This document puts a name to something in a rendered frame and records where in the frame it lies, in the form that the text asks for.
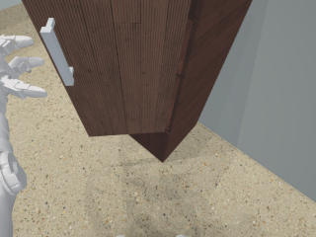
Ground cupboard door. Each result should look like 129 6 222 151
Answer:
22 0 192 137

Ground robot left forearm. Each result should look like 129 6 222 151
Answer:
0 90 14 154

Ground left robot upper arm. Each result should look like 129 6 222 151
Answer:
0 151 28 237

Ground left robot hand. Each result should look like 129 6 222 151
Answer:
0 35 47 100

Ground handle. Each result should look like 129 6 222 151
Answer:
40 18 74 86

